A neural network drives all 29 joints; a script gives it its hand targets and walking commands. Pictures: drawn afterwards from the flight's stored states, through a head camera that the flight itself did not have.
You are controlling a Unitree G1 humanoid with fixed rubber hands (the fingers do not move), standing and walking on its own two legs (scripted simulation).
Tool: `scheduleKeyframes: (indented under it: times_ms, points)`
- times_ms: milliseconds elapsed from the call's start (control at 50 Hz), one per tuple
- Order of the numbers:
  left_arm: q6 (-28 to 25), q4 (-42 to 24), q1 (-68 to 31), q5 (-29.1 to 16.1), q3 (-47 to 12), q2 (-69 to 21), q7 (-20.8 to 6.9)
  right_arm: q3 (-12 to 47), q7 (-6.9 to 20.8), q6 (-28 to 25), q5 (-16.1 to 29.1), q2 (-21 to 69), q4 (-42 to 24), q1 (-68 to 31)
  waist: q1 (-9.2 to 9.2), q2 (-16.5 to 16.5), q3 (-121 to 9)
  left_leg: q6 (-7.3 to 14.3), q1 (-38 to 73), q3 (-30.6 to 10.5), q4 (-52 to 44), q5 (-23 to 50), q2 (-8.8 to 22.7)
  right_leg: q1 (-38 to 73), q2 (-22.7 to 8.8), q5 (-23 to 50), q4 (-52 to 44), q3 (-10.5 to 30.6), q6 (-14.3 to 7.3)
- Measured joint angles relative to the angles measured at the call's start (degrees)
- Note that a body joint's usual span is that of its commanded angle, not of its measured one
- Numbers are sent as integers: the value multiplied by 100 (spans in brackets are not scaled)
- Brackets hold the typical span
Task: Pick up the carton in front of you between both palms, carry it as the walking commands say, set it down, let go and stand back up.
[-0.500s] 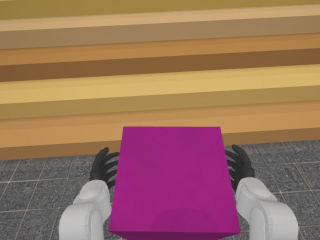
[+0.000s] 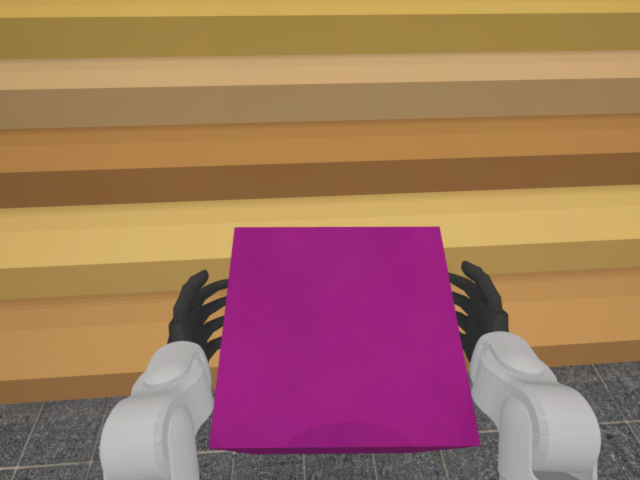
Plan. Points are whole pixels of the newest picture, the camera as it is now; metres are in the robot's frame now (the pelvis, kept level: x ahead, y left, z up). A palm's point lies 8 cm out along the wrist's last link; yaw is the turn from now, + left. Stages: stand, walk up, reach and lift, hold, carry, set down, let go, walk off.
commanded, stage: carry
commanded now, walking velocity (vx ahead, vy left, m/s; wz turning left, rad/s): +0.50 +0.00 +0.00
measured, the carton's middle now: (335, 355) +0.26 +0.00 +0.06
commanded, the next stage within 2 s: none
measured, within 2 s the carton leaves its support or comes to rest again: neither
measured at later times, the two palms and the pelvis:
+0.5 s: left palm (239, 135) +0.63 +0.15 +0.13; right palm (414, 129) +0.66 -0.15 +0.13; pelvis +0.30 -0.03 +0.01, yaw +2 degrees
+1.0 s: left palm (237, 34) +1.00 +0.20 +0.17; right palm (371, 35) +0.98 -0.11 +0.18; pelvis +0.65 +0.07 +0.10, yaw +1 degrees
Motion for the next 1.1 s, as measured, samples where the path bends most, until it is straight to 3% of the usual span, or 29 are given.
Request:
scheduleKeyframes:
  times_ms: [60, 100, 200, 340, 400, 440, 480, 560, 660, 740, 780, 800, 840, 880, 900, 940, 980, 1040, 1100]
  points:
    - [101, 133, -259, -32, 165, -20, 19, -76, -78, 104, 59, -2, 187, -299, -159, 54, 131, 17, 230, 19, 4, -356, -29, -1445, 170, 314, 2417, 576, -201]
    - [127, 252, -433, -4, 177, -27, 12, -170, -86, 127, 67, 3, 237, -396, -197, 72, 181, -1, 540, 9, -317, -396, -102, -2128, 125, 691, 2737, 637, -273]
    - [-2, 777, -998, 69, 437, -59, 109, -435, -76, 9, 41, 57, 834, -1028, -236, 146, 158, -60, 1284, -81, -1109, -469, -196, -3118, -33, 1305, 1576, 549, -181]
    - [-373, 1563, -1918, 102, 862, 88, 250, -737, -167, -310, -105, 128, 1663, -2055, -183, 189, 185, -355, 2152, -284, -1447, -1024, -162, -3225, 36, 2093, -561, 281, -216]
    - [-474, 2156, -2507, 141, 980, 105, 266, -956, -256, -365, -172, 40, 1989, -2432, -25, 200, 271, -474, 2155, -333, -375, -1726, -9, -2691, 225, 2350, -1221, 43, -268]
    - [-634, 2557, -2839, 220, 1016, 21, 263, -1067, -270, -460, -201, -162, 2268, -2674, 254, 376, 399, -408, 1536, -699, 1375, -1831, 135, -2721, 400, 2082, -727, -19, -355]
    - [-624, 2761, -2976, 192, 1068, -10, 236, -1227, -270, -500, -192, -183, 2544, -2837, 378, 403, 527, -309, 766, -1096, 2958, -1754, -34, -2596, 494, 1707, -615, -13, -422]
    - [-735, 2802, -2971, 51, 1174, -83, 102, -1526, -218, -527, -212, -1, 2596, -2970, 432, 345, 768, -185, -587, -1105, 4297, -1494, -173, -2112, 539, 1541, -1036, 34, -386]
    - [-931, 2323, -2781, 20, 1102, -180, 162, -1480, -192, -705, -213, 93, 2185, -2881, 426, 300, 882, -98, -2088, -925, 5212, -1484, -45, -1559, 513, 1111, -1258, 140, -352]
    - [-987, 1982, -2624, 18, 984, -256, 161, -1401, -226, -765, -124, 75, 1798, -2654, 525, 317, 844, 51, -3361, -903, 6899, -2212, 67, -887, 498, 714, -1524, 267, -189]
    - [-917, 1861, -2536, 5, 934, -231, 196, -1395, -218, -763, -140, 115, 1769, -2595, 568, 304, 849, 67, -3850, -885, 7070, -2690, 133, -395, 433, 612, -1886, 366, -26]
    - [-880, 1800, -2497, -39, 930, -206, 219, -1386, -220, -754, -133, 151, 1740, -2561, 556, 261, 867, 98, -3940, -791, 6644, -2679, 169, -86, 340, 883, -2199, 397, -17]
    - [-834, 1687, -2376, -57, 959, -164, 192, -1284, -224, -748, -161, 199, 1753, -2523, 378, 228, 845, 190, -3683, -484, 5037, -1995, 96, 397, 155, 1021, -2663, 340, -29]
    - [-782, 1546, -2213, -31, 1047, -119, 161, -1137, -198, -789, -170, 233, 1950, -2563, -34, 238, 924, 298, -2920, -294, 3712, -1324, -177, 328, -36, 1208, -1897, 225, -84]
    - [-785, 1573, -2240, -46, 1094, -76, 140, -1104, -177, -814, -161, 231, 2036, -2626, -253, 202, 1048, 366, -2709, -228, 3634, -1329, -280, -146, -67, 1359, -543, 464, -60]
    - [-865, 1740, -2426, -18, 1175, 20, 116, -1019, -117, -824, -3, 194, 2080, -2737, -541, 182, 1332, 469, -2248, -202, 3325, -1449, -412, -1381, 451, 1527, 2796, 1295, -9]
    - [-936, 1791, -2498, 41, 1297, -57, 131, -969, -207, -866, 55, 172, 1982, -2681, -725, 126, 1528, 484, -1551, -199, 2532, -1083, -587, -2230, 858, 1622, 4826, 1565, -107]
    - [-1017, 1798, -2463, 242, 1457, -261, 143, -1007, -238, -892, 87, 203, 2039, -2660, -800, 170, 1522, 501, -470, -240, 1183, -979, -777, -3350, 1028, 1531, 5990, 1423, -323]
    - [-1044, 1795, -2440, 427, 1493, -320, 105, -1018, -238, -854, 95, 175, 2158, -2772, -889, 413, 1383, 514, 555, -453, -99, -512, -743, -4308, 935, 1083, 6005, 840, -450]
